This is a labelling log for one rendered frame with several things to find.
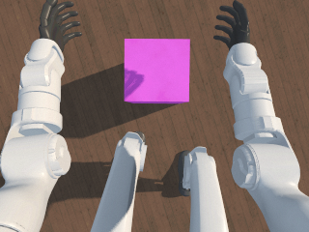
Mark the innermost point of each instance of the robot right shin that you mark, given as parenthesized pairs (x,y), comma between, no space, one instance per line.
(198,149)

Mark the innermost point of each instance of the right robot upper arm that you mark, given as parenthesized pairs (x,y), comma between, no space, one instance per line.
(270,173)

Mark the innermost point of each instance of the carton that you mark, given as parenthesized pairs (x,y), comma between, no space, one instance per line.
(157,70)

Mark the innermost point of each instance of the robot right foot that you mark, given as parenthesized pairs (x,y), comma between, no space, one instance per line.
(183,191)

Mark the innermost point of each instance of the left robot hand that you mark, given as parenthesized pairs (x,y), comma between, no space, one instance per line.
(51,20)

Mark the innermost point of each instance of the left robot forearm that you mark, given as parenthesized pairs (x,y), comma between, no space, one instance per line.
(39,94)

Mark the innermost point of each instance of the left robot upper arm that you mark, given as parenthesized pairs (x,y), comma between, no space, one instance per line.
(31,166)

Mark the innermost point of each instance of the right robot hand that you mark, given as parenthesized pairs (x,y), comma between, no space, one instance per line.
(240,31)

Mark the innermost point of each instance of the right robot forearm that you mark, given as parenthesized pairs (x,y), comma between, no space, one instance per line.
(255,120)

